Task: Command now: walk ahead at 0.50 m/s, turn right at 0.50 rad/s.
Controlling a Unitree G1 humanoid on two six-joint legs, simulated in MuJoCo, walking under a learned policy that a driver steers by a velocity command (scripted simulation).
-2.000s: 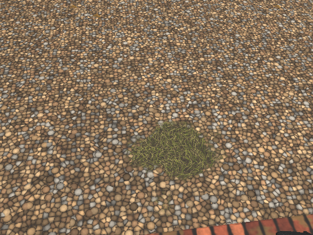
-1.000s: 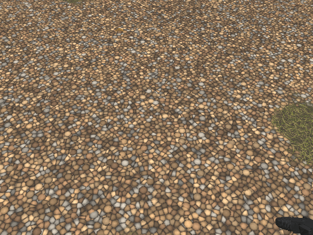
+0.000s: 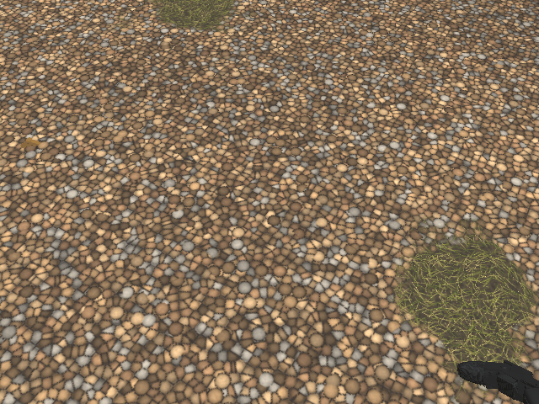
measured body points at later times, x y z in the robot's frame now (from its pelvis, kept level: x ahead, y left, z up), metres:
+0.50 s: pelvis +0.24 -0.05 +0.00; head +0.27 -0.07 +0.44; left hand +0.53 +0.12 -0.07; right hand +0.17 -0.34 -0.14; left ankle +0.11 +0.13 -0.72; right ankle +0.33 -0.17 -0.73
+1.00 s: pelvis +0.51 -0.14 +0.00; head +0.52 -0.16 +0.45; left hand +0.69 +0.10 -0.11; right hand +0.58 -0.48 -0.06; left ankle +0.68 -0.11 -0.73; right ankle +0.33 -0.17 -0.72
